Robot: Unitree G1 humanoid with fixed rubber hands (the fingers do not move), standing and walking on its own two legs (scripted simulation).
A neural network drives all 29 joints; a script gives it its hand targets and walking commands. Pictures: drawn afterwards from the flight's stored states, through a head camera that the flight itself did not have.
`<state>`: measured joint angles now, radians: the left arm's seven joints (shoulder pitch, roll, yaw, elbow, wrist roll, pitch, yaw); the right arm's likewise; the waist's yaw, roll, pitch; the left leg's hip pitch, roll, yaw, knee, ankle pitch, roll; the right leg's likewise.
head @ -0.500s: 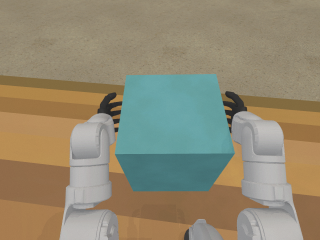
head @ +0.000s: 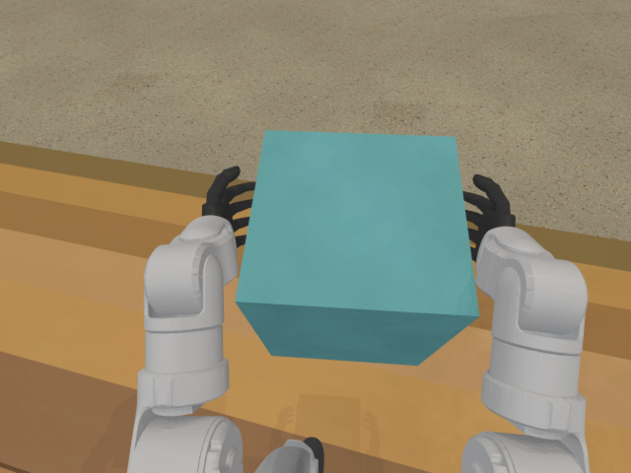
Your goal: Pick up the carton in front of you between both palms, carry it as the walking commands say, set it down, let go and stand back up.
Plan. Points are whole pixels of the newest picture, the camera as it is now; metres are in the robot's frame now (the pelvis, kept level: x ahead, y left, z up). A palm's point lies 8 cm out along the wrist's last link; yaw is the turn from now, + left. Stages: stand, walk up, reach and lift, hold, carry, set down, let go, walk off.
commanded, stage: carry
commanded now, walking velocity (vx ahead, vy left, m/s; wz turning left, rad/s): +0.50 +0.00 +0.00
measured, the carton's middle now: (350, 261) +0.37 +0.03 +0.05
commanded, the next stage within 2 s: none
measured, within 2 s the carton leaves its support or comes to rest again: neither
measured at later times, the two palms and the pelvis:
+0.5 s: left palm (290, 146) +0.70 +0.17 -0.04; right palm (443, 157) +0.68 -0.13 -0.04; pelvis +0.34 +0.04 -0.13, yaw +1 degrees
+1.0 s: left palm (290, 89) +1.05 +0.24 -0.15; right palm (398, 94) +1.05 -0.06 -0.15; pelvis +0.70 +0.07 -0.28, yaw +2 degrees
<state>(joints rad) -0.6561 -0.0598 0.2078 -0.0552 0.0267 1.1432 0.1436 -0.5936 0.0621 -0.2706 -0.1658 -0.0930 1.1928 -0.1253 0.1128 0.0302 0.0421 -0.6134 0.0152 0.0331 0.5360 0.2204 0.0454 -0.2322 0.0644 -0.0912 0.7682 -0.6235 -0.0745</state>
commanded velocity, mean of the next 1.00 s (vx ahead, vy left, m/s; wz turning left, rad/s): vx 0.50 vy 0.00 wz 0.00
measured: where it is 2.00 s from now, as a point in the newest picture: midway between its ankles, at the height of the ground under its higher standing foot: (350, 230)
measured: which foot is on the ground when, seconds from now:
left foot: up 0.00-0.04, down 0.06-0.54, up 0.56-0.92, down 0.94-1.00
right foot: down 0.00-0.10, up 0.12-0.52, down 0.54-0.96, up 0.98-1.00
